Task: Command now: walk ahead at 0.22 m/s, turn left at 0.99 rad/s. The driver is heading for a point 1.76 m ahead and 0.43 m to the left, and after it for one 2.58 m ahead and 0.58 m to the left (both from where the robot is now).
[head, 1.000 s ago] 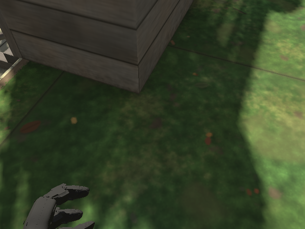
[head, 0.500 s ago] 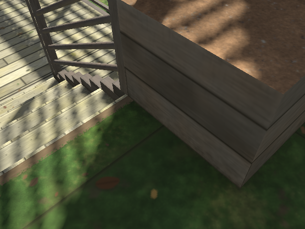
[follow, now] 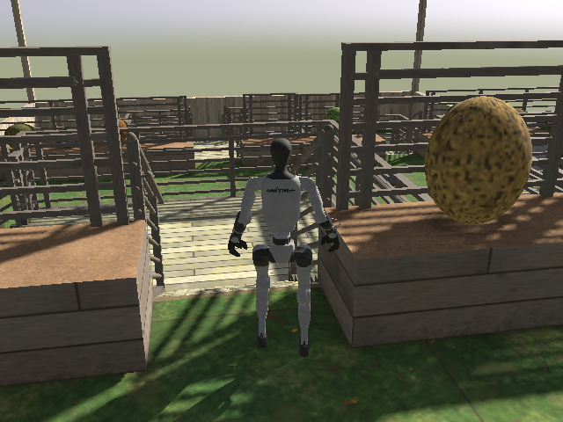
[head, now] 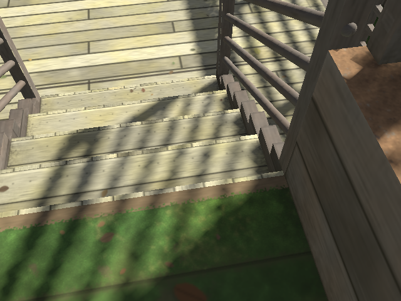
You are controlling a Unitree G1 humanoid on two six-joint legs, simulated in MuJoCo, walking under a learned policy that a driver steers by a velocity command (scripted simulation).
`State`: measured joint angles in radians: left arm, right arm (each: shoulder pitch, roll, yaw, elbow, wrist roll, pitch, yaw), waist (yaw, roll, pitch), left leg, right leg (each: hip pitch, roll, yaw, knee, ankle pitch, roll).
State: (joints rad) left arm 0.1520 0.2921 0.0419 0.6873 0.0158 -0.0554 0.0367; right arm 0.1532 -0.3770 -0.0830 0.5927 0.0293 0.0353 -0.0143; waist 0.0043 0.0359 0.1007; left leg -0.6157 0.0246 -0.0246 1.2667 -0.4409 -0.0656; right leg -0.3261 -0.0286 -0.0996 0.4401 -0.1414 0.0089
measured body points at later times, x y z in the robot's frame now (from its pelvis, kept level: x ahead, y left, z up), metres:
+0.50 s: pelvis +0.17 +0.03 +0.00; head +0.19 +0.05 +0.45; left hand +0.25 +0.34 -0.09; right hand +0.40 -0.19 -0.07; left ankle +0.14 +0.14 -0.73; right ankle +0.25 -0.10 -0.68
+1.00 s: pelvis +0.23 +0.00 -0.01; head +0.25 +0.01 +0.44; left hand +0.33 +0.31 -0.08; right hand +0.44 -0.21 -0.11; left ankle +0.14 +0.14 -0.73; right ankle +0.27 -0.09 -0.73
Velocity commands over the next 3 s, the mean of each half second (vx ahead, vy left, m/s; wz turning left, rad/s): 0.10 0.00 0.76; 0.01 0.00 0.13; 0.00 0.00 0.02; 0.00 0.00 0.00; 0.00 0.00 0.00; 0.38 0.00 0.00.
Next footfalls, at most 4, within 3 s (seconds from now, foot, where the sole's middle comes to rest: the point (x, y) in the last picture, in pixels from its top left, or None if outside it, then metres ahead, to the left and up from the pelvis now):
0.26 left None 0.18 0.15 -0.77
0.56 right None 0.31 -0.08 -0.77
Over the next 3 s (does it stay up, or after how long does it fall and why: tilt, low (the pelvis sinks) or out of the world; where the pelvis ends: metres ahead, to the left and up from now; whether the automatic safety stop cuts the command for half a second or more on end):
stays up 0.30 0.08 0.00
